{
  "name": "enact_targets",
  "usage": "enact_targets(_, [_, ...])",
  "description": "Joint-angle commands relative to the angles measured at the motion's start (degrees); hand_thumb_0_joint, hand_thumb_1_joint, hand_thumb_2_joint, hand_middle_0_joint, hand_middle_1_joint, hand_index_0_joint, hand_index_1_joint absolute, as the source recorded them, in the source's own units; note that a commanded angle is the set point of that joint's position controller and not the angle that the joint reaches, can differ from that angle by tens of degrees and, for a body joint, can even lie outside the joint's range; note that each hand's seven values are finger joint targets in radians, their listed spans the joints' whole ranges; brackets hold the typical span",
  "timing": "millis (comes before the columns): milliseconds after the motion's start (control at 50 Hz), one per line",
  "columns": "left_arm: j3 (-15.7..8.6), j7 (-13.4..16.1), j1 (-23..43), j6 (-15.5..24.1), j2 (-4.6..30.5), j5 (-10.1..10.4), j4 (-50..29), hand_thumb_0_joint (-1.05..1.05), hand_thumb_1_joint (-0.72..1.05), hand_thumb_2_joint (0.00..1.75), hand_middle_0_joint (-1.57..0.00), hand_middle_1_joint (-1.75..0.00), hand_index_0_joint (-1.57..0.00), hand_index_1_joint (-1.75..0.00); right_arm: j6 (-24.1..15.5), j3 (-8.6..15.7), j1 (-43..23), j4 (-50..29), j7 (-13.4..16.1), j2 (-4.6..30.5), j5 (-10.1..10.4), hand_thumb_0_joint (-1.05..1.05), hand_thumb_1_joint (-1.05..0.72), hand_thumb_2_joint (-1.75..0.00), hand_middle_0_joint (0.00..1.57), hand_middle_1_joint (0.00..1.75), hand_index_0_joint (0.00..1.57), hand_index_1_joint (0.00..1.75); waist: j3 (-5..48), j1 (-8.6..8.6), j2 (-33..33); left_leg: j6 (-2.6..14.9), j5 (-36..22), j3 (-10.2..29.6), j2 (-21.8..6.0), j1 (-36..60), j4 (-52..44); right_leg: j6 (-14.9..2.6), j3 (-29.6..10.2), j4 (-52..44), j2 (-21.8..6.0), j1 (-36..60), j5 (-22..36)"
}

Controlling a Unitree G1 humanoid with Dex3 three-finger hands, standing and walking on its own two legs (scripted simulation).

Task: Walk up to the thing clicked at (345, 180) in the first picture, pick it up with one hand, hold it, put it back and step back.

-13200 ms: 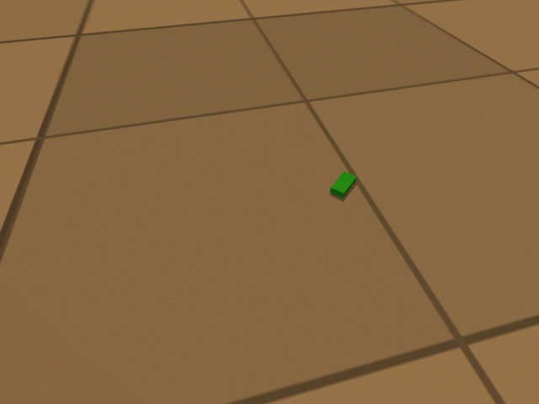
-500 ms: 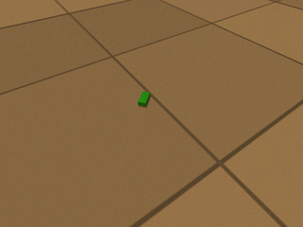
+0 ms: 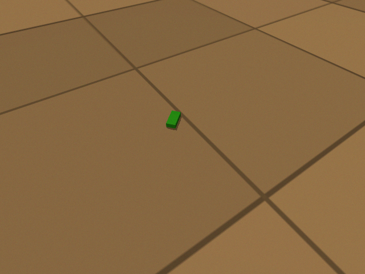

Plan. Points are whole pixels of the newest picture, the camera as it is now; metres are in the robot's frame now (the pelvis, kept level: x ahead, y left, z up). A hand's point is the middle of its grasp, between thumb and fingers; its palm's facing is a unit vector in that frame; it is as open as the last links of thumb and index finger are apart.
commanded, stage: stand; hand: left
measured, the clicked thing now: (173, 119) +1.39 +0.08 -0.76
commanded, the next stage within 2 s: walk up in 0.10 s
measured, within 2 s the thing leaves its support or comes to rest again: neither
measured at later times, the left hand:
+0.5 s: hand out of the picture +0.12 +0.36 -0.18, palm faces +0.27 -0.92 -0.29, open 7.4 cm
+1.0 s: hand (90, 229) +0.29 +0.27 -0.15, palm faces +0.56 -0.74 -0.37, open 7.4 cm
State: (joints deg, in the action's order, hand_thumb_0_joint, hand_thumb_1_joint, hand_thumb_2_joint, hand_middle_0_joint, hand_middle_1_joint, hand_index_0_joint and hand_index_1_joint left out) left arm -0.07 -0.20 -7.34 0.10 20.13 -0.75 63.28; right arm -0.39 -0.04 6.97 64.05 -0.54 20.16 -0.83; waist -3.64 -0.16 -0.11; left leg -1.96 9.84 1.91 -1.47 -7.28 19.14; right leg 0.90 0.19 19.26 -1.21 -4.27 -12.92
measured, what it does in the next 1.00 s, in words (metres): walks ahead, turning left: left foot, then right foot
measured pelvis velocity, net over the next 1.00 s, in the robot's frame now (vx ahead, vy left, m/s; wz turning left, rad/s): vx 0.37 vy -0.02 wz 0.62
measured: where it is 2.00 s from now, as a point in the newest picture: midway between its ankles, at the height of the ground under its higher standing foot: (204, 173)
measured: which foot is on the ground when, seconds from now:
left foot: down 0.00-0.16, up 0.18-0.36, down 0.38-0.94, up 0.96-1.00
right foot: down 0.00-0.38, up 0.40-0.88, down 0.90-1.00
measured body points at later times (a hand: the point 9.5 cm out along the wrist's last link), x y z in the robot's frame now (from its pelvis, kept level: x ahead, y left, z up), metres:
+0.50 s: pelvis +0.09 +0.05 -0.03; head +0.07 +0.10 +0.42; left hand +0.11 +0.40 -0.15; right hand +0.23 -0.30 -0.08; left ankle +0.12 +0.16 -0.75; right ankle +0.08 -0.09 -0.68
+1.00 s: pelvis +0.37 -0.02 -0.04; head +0.39 -0.02 +0.41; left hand +0.26 +0.31 -0.13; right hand +0.64 -0.28 -0.13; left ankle +0.18 +0.10 -0.67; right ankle +0.48 -0.09 -0.75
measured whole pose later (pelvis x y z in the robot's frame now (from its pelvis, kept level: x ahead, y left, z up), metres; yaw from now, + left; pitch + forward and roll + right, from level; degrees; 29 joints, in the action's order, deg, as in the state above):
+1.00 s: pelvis +0.37 -0.02 -0.04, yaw +36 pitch +0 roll +2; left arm -6.4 -7.1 -8.8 -0.8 24.4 -3.6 47.0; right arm -3.7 3.4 18.5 52.0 4.3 28.5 -1.6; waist -2.0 -3.8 -1.8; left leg 2.0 28.5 7.1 -3.6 -22.7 65.9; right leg 0.3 3.3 45.3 -5.4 -26.0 -19.4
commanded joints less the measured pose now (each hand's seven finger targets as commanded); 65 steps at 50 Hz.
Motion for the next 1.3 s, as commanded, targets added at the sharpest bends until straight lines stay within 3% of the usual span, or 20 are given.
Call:
enact_targets(0, [-2.5,0.7,1.6,1.5,12.8,0.2,-3.2,0.00,0.90,0.90,-0.20,-0.30,-0.20,-0.30,-1.0,2.2,-1.5,-3.3,1.1,11.9,0.4,0.00,-0.90,-0.90,0.20,0.30,0.20,0.30,5.3,0.25,0.0,2.64,-11.5,3.5,-5.4,2.4,-1.7,-2.26,-4.3,-3.2,-6.3,-0.4,11.1])
enact_targets(60, [-2.5,0.7,1.3,1.4,12.6,0.3,-3.0,0.00,0.90,0.90,-0.20,-0.30,-0.20,-0.30,-1.1,2.2,-1.8,-3.3,1.1,12.0,0.4,0.00,-0.90,-0.90,0.20,0.30,0.20,0.30,4.9,-0.06,0.6,2.66,-11.7,3.6,-5.6,2.5,-1.8,-2.32,-4.2,-3.1,-6.2,-0.6,10.7])
enact_targets(100, [-9.6,-2.3,3.4,1.4,21.4,-2.8,-10.1,0.00,0.90,0.90,-0.20,-0.30,-0.20,-0.30,-2.1,6.9,2.0,-7.4,-0.3,21.0,0.6,0.00,-0.90,-0.90,0.20,0.30,0.20,0.30,2.8,-2.71,-3.8,4.73,21.2,10.8,-3.6,-21.2,1.2,-6.23,-2.4,3.8,-6.6,9.4,-28.9])
enact_targets(140, [-10.5,-3.0,-3.2,1.2,22.2,-2.3,-10.2,0.00,0.90,0.90,-0.20,-0.30,-0.20,-0.30,-2.3,5.8,-7.2,-12.2,-0.7,17.0,-0.3,0.00,-0.90,-0.90,0.20,0.30,0.20,0.30,0.5,-8.34,-14.1,0.85,10.1,-6.7,3.5,-37.5,17.7,-10.51,-10.9,-11.9,-19.1,18.4,-36.5])
enact_targets(180, [-10.9,-3.6,2.6,0.9,21.3,-1.8,-13.4,0.00,0.90,0.90,-0.20,-0.30,-0.20,-0.30,-2.7,7.3,-5.1,-12.9,-1.0,17.8,-0.7,0.00,-0.90,-0.90,0.20,0.30,0.20,0.30,-2.5,-6.85,-12.0,1.41,15.2,-5.0,-3.5,-36.3,28.2,-14.88,-14.3,-13.2,-26.7,8.7,-26.8])
enact_targets(320, [-10.3,-5.5,12.3,0.2,17.1,-2.9,-20.3,0.00,0.90,0.90,-0.20,-0.30,-0.20,-0.30,-3.0,9.2,19.9,-7.2,-1.5,17.5,0.0,0.00,-0.90,-0.90,0.20,0.30,0.20,0.30,4.4,5.68,-2.2,3.65,2.7,-11.4,1.3,5.8,10.3,-8.02,12.5,13.6,-9.7,-12.5,-14.9])
enact_targets(360, [-8.0,-6.2,10.6,-0.7,9.9,-3.2,-23.1,0.00,0.90,0.90,-0.20,-0.30,-0.20,-0.30,-2.8,11.8,31.4,-6.0,1.0,25.9,-1.2,0.00,-0.90,-0.90,0.20,0.30,0.20,0.30,4.6,10.60,20.0,8.33,28.1,15.6,-8.6,22.3,0.1,-4.80,9.6,47.5,1.1,-39.7,-23.1])
enact_targets(400, [-8.1,-7.3,8.0,-1.3,15.7,-2.8,-23.6,0.00,0.90,0.90,-0.20,-0.30,-0.20,-0.30,-3.2,11.2,17.9,-12.0,1.7,28.9,0.4,0.00,-0.90,-0.90,0.20,0.30,0.20,0.30,2.1,3.10,6.2,15.13,48.6,47.2,-22.5,2.9,-18.6,-4.00,-6.3,53.2,-1.3,-35.7,-16.3])
enact_targets(460, [-8.6,-7.6,0.0,-2.3,18.6,-1.6,-19.1,0.00,0.90,0.90,-0.20,-0.30,-0.20,-0.30,-4.9,8.9,5.7,-15.6,2.5,25.8,0.6,0.00,-0.90,-0.90,0.20,0.30,0.20,0.30,-1.2,-4.59,3.0,12.61,35.2,28.1,-17.3,-9.0,-14.2,-1.83,-8.1,48.4,-7.1,-27.0,-11.8])
enact_targets(500, [-8.8,-7.4,-0.6,-2.6,18.6,-1.6,-18.6,0.00,0.90,0.90,-0.20,-0.30,-0.20,-0.30,-5.9,8.0,8.1,-15.0,2.8,23.3,0.5,0.00,-0.90,-0.90,0.20,0.30,0.20,0.30,-0.3,-3.41,3.9,10.52,26.2,19.2,-12.0,-7.9,-10.1,-0.71,-7.6,43.7,-6.6,-27.0,-6.3])
enact_targets(780, [-9.2,-8.5,10.2,-2.2,16.0,-2.6,-24.6,0.00,0.90,0.90,-0.20,-0.30,-0.20,-0.30,-7.0,9.0,16.1,-15.7,3.8,24.9,-0.2,0.00,-0.90,-0.90,0.20,0.30,0.20,0.30,0.1,1.69,8.2,14.47,10.6,15.4,-10.3,-1.0,0.0,1.26,-6.3,24.7,-7.6,-33.8,-1.7])
enact_targets(840, [-9.9,-8.2,8.0,-1.4,15.8,-2.4,-24.2,0.00,0.90,0.90,-0.20,-0.30,-0.20,-0.30,-6.4,8.8,13.7,-17.5,4.7,24.7,-0.9,0.00,-0.90,-0.90,0.20,0.30,0.20,0.30,2.6,-0.95,10.2,14.18,-4.1,15.7,-11.7,-4.9,7.9,-0.48,-2.9,20.4,-5.5,-24.4,-8.9])
enact_targets(880, [-11.4,-7.3,-6.3,-0.3,18.0,-2.4,-19.9,0.00,0.90,0.90,-0.20,-0.30,-0.20,-0.30,-6.0,7.5,10.5,-19.3,5.0,21.8,-0.8,0.00,-0.90,-0.90,0.20,0.30,0.20,0.30,9.5,-8.87,3.5,10.64,-7.8,10.2,-7.4,-16.0,26.9,-2.69,-1.6,12.0,-3.2,-1.8,-4.5])
enact_targets(900, [-13.6,-6.2,-16.1,0.7,24.8,-3.7,-17.1,0.00,0.90,0.90,-0.20,-0.30,-0.20,-0.30,-5.9,5.1,11.5,-19.9,5.2,15.0,-0.6,0.00,-0.90,-0.90,0.20,0.30,0.20,0.30,11.9,-13.77,-14.7,6.61,4.3,2.7,0.3,-29.0,47.1,-2.07,-14.1,5.7,-10.7,7.9,-18.0])
enact_targets(920, [-13.4,-5.5,-13.8,0.9,29.7,-3.5,-17.5,0.00,0.90,0.90,-0.20,-0.30,-0.20,-0.30,-5.8,4.2,13.7,-21.2,5.7,14.1,0.7,0.00,-0.90,-0.90,0.20,0.30,0.20,0.30,9.2,-10.57,-28.1,4.44,23.6,-4.9,7.5,-45.2,56.2,-2.65,-35.3,-8.9,-21.8,12.0,-24.1])
enact_targets(940, [-13.2,-4.8,-6.2,0.9,30.1,-2.7,-19.4,0.00,0.90,0.90,-0.20,-0.30,-0.20,-0.30,-5.3,5.3,16.7,-18.7,6.7,18.3,-0.5,0.00,-0.90,-0.90,0.20,0.30,0.20,0.30,9.1,-6.94,-23.4,4.75,22.2,-2.0,1.2,-44.1,62.8,-6.61,-42.9,-10.1,-25.4,9.2,-26.2])
enact_targets(1000, [-10.6,-4.1,-2.9,0.9,20.4,-1.8,-20.8,0.00,0.90,0.90,-0.20,-0.30,-0.20,-0.30,-5.0,5.9,12.4,-15.0,5.1,19.3,1.2,0.00,-0.90,-0.90,0.20,0.30,0.20,0.30,0.9,-3.82,-10.3,6.43,9.0,1.5,-2.9,-34.8,54.1,-2.31,-13.2,-3.5,-14.5,-6.4,-7.9])
enact_targets(1060, [-9.2,-3.9,-3.2,1.3,16.4,-1.7,-20.9,0.00,0.90,0.90,-0.20,-0.30,-0.20,-0.30,-4.3,5.5,18.6,-12.8,4.1,17.6,1.0,0.00,-0.90,-0.90,0.20,0.30,0.20,0.30,0.5,-2.23,-12.1,5.37,4.1,-1.5,-2.5,-29.2,45.3,-3.35,0.0,0.7,-10.1,-7.0,12.6])
enact_targets(1200, [-8.5,-4.3,-4.6,-0.1,13.7,-2.9,-27.1,0.00,0.90,0.90,-0.20,-0.30,-0.20,-0.30,-4.5,4.8,15.8,-16.5,3.9,15.3,1.5,0.00,-0.90,-0.90,0.20,0.30,0.20,0.30,1.2,-3.62,-8.0,4.41,-9.0,-11.4,1.1,-15.3,19.4,-3.80,7.0,6.3,-8.9,-7.7,19.8])
enact_targets(1280, [-7.8,-3.1,-5.7,-0.6,11.8,-3.1,-31.2,0.00,0.90,0.90,-0.20,-0.30,-0.20,-0.30,-4.1,8.2,35.6,-12.1,7.3,20.8,0.8,0.00,-0.90,-0.90,0.20,0.30,0.20,0.30,9.5,6.52,2.2,12.74,-7.0,1.4,-4.3,14.4,12.2,1.04,7.2,39.4,-3.8,-26.6,16.9])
